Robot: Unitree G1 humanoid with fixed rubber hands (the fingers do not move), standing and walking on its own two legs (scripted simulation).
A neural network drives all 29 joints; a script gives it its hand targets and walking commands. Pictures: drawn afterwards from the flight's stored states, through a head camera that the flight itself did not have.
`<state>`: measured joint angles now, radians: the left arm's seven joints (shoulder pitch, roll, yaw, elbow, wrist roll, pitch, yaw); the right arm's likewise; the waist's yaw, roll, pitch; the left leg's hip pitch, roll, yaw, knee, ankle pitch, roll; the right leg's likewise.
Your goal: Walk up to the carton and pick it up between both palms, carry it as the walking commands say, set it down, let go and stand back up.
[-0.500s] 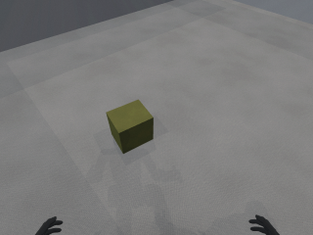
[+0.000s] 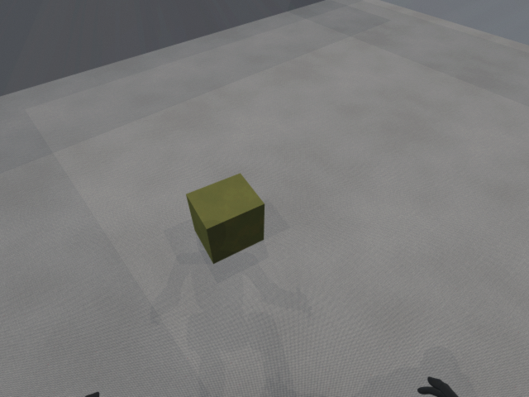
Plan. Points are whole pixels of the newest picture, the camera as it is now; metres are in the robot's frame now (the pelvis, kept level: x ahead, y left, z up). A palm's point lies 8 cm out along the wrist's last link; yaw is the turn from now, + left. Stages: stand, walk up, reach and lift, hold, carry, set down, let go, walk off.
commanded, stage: stand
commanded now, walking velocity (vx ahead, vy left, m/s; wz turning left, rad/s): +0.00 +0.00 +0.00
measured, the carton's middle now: (227, 218) +0.96 +0.16 -0.64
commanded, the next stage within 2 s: walk up in 1.74 s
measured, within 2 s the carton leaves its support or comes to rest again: neither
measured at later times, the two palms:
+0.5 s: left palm out of the picture +0.09 +0.29 -0.09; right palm out of the picture +0.09 -0.30 -0.10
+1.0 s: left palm out of the picture +0.08 +0.29 -0.09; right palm out of the picture +0.09 -0.31 -0.10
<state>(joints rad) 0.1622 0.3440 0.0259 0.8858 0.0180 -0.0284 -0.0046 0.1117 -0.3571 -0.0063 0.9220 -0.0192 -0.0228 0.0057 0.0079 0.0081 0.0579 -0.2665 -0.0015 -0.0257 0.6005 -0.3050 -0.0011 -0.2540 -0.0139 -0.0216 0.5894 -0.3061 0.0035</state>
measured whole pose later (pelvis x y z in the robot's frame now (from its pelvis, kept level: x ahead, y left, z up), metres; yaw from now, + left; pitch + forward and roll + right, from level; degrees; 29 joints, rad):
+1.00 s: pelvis +0.00 -0.01 +0.02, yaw +1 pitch -3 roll +0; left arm 0.10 0.35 0.02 1.07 0.01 -0.02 0.00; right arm 0.08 -0.37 0.00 1.11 -0.02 -0.02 0.00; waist 0.01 0.01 0.06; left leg -0.13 0.01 -0.04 0.35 -0.17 -0.02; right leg -0.12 -0.01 -0.04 0.35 -0.19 -0.01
